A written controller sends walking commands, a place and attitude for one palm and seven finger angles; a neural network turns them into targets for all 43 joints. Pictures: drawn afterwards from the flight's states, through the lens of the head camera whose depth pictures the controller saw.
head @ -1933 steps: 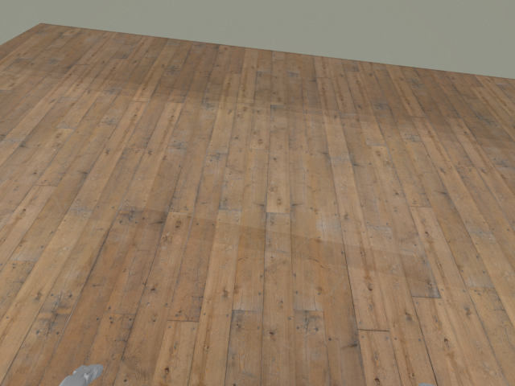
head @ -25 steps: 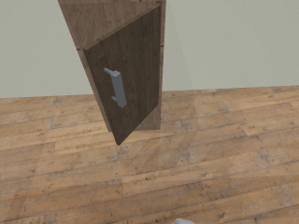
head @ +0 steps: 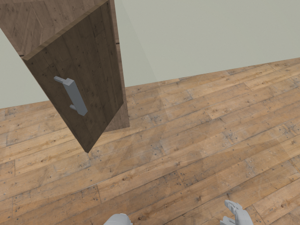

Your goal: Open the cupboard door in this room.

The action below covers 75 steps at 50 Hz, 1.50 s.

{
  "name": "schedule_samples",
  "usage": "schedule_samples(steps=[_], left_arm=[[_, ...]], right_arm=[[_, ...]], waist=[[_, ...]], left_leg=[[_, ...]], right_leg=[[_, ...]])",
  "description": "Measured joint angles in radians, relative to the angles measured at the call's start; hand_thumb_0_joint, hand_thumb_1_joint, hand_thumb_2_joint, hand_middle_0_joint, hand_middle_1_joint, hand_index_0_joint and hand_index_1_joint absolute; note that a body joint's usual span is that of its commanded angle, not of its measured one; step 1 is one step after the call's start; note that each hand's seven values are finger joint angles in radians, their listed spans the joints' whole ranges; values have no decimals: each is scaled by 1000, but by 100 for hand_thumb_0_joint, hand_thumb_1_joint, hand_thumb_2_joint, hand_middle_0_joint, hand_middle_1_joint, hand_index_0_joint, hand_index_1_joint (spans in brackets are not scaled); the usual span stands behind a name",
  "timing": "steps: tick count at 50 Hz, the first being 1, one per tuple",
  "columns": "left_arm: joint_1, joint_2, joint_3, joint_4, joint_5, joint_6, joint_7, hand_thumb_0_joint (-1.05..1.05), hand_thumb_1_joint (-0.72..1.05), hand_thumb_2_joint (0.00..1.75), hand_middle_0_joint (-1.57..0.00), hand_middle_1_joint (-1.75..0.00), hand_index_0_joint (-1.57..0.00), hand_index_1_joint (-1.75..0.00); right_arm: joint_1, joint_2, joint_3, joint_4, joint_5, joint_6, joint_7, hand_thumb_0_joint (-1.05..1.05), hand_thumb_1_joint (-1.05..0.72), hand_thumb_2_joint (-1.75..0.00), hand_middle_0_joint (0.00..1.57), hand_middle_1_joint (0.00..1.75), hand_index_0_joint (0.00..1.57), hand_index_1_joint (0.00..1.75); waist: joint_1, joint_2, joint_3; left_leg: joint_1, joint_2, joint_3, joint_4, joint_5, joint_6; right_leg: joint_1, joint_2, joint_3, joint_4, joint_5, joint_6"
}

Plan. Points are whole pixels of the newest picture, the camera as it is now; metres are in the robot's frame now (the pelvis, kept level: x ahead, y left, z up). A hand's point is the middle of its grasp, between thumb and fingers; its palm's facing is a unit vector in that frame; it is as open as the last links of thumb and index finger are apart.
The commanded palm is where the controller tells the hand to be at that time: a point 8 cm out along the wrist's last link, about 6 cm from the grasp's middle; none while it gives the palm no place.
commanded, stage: walk to a spot facing it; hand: left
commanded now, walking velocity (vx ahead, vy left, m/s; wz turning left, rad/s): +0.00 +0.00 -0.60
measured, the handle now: (71, 96) +0.46 +0.32 +0.00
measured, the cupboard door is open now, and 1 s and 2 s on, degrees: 50 50 50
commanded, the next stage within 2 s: none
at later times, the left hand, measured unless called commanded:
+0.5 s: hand (102, 204) +0.18 +0.17 -0.17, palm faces -0.31 -0.91 -0.29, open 7.4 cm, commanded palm none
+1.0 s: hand (127, 186) +0.24 +0.10 -0.16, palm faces -0.59 -0.79 -0.18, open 7.4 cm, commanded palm none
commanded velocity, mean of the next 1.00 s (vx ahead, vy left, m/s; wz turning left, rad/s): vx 0.09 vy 0.00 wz -0.60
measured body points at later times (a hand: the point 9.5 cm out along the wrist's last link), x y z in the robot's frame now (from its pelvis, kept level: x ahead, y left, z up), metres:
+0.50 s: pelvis +0.00 +0.00 -0.02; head +0.05 -0.03 +0.43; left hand +0.19 +0.22 -0.15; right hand -0.05 -0.27 -0.17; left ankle +0.00 +0.14 -0.69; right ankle -0.01 -0.12 -0.74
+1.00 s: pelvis +0.04 -0.01 +0.00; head +0.07 -0.01 +0.45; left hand +0.27 +0.14 -0.14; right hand -0.10 -0.21 -0.14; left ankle +0.09 +0.12 -0.74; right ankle -0.02 -0.13 -0.68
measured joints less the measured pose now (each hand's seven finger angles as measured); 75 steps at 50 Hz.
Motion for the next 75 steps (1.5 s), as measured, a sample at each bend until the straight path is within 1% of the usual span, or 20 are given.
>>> schedule_samples(steps=[4, 7, 11, 16, 19, 21, 24, 28, 32, 37, 40, 43, 45, 51, 56, 57, 59, 62, 68, 75], left_arm=[[13, 12, 3, -4, -9, 12, -1, 1, 90, 89, -21, -30, -20, -30], [-20, 48, 12, 1, -8, 22, -13, 1, 90, 89, -21, -30, -20, -30], [-48, 73, 25, -20, -5, 22, -26, 1, 90, 89, -20, -30, -20, -30], [-69, 75, 19, -39, -8, 27, -39, 1, 91, 89, -20, -30, -20, -30], [-81, 72, 12, -39, -8, 24, -44, 1, 91, 89, -20, -30, -20, -30], [-80, 77, 4, -50, -7, 12, -46, 1, 90, 89, -20, -30, -20, -30], [-102, 55, -7, -50, -8, -8, -25, 1, 90, 89, -20, -30, -20, -30], [-94, 38, -15, -58, -6, -2, -8, 1, 90, 89, -20, -30, -20, -30], [-75, 31, -23, -50, -1, 7, -7, 1, 90, 89, -20, -30, -20, -30], [-53, 20, -23, -42, -7, 23, -15, 1, 90, 89, -21, -30, -20, -30], [-57, 29, -12, -30, -9, 38, -27, 1, 90, 89, -21, -30, -20, -30], [-57, 41, 8, -27, 2, 33, -48, 1, 90, 89, -20, -30, -20, -30], [-55, 43, 14, -30, 3, 27, -59, 1, 90, 89, -20, -30, -20, -30], [-60, 35, 10, -21, 2, 18, -72, 1, 90, 89, -20, -30, -20, -30], [-88, 26, -2, -26, 1, -4, -76, 1, 90, 89, -20, -30, -20, -30], [-96, 26, -3, -31, 3, -22, -72, 1, 90, 89, -20, -30, -20, -30], [-105, 13, -7, -34, -7, -48, -52, 1, 90, 89, -20, -30, -20, -30], [-77, -3, -12, -29, -13, -58, -28, 1, 90, 89, -20, -30, -20, -30], [13, -22, -20, 32, -9, -71, -23, 1, 90, 89, -20, -30, -20, -30], [92, -35, -25, 88, -6, -82, -22, 1, 90, 89, -21, -30, -20, -30]], right_arm=[[32, 2, 14, -22, 1, -26, -2, 1, -90, -90, 20, 30, 20, 30], [61, 22, 27, -17, -17, -33, -13, 1, -90, -90, 20, 30, 20, 30], [125, 30, 39, -9, -31, -31, -17, 1, -90, -90, 20, 30, 20, 30], [178, 13, 31, 8, -35, -23, -10, 1, -90, -90, 20, 30, 20, 30], [204, -5, 22, 15, -34, -20, -2, 1, -90, -90, 20, 30, 20, 30], [232, -17, 15, 16, -27, -16, 4, 1, -90, -90, 20, 30, 20, 30], [211, -49, 2, 38, -15, 13, 4, 1, -90, -90, 20, 30, 20, 30], [182, -52, -4, 44, -11, 24, 10, 1, -90, -90, 20, 30, 20, 30], [162, -35, -5, 22, -10, 12, 16, 1, -91, -90, 20, 30, 19, 30], [168, -22, 6, -5, -7, -22, 12, 1, -90, -90, 20, 30, 19, 30], [190, 0, 21, -3, -26, -39, 5, 1, -90, -90, 20, 30, 20, 30], [237, 22, 35, 9, -37, -47, 5, 1, -90, -90, 20, 30, 20, 30], [264, 29, 38, 21, -38, -52, 4, 1, -90, -90, 20, 30, 20, 30], [323, 24, 27, 49, -41, -70, 12, 1, -90, -90, 20, 30, 20, 30], [374, -1, 14, 73, -39, -63, 23, 1, -90, -90, 20, 30, 20, 30], [376, -6, 12, 85, -31, -55, 27, 1, -90, -90, 20, 30, 20, 30], [349, -17, 8, 114, -24, -26, 31, 1, -90, -90, 20, 30, 20, 30], [294, -24, -1, 121, -24, -14, 36, 1, -90, -90, 20, 30, 20, 30], [178, -8, -9, 56, -28, -39, 46, 1, -91, -90, 19, 30, 19, 30], [80, 14, -1, 16, -22, -61, 51, 1, -91, -90, 19, 30, 19, 30]], waist=[[-14, 15, -30], [-16, -18, -3], [-19, -5, 10], [-34, 32, 15], [-54, 49, 13], [-65, 44, -1], [-70, 70, 19], [-68, 45, 20], [-66, 11, -1], [-67, 11, -39], [-73, 7, -46], [-68, 3, -58], [-60, 7, -63], [-77, 30, -60], [-106, 58, -48], [-100, 59, -43], [-92, 68, -21], [-80, 65, -16], [-70, 37, -34], [-23, 22, -37]], left_leg=[[112, 16, -21, -285, 103, 33], [125, 15, 13, -270, 120, 44], [169, 57, 49, -311, 136, 34], [202, 107, 121, -305, 113, 20], [204, 133, 166, -255, 73, 3], [177, 139, 191, -176, 30, -10], [61, 117, 112, 125, -125, -10], [-49, 78, 83, 286, -71, -17], [-46, 56, 78, 146, -18, -20], [74, 39, 62, -202, 65, 2], [76, 56, 82, -197, 116, 40], [130, 81, 110, -272, 139, 38], [166, 96, 135, -326, 156, 30], [247, 127, 229, -389, 144, 6], [262, 174, 284, -276, 41, -34], [230, 183, 274, -171, -14, -26], [123, 158, 179, 105, -89, -9], [-21, 127, 119, 301, -13, -6], [-157, 116, 90, 175, 153, -21], [-137, 85, 82, -71, 201, -10]], right_leg=[[-51, 36, 13, 76, -49, 27], [-154, -6, -63, 365, -266, 74], [-241, -66, -146, 619, -289, 110], [-187, -135, -200, 454, -246, 112], [-110, -144, -229, 296, -208, 94], [-33, -152, -231, 146, -82, 65], [-58, -127, -206, 190, -108, 48], [-40, -115, -158, 130, -75, 49], [-33, -103, -103, 86, -42, 52], [-71, -67, -56, 130, -63, 74], [-155, -63, -96, 361, -260, 74], [-223, -92, -160, 570, -229, 82], [-244, -121, -189, 615, -182, 88], [-207, -181, -240, 416, -157, 84], [-82, -164, -288, 149, -155, 44], [-83, -157, -284, 148, -83, 27], [-80, -142, -279, 194, -94, 10], [-17, -119, -260, 125, -111, 2], [109, -85, -200, -53, -69, -4], [234, -70, -150, -105, -138, 14]])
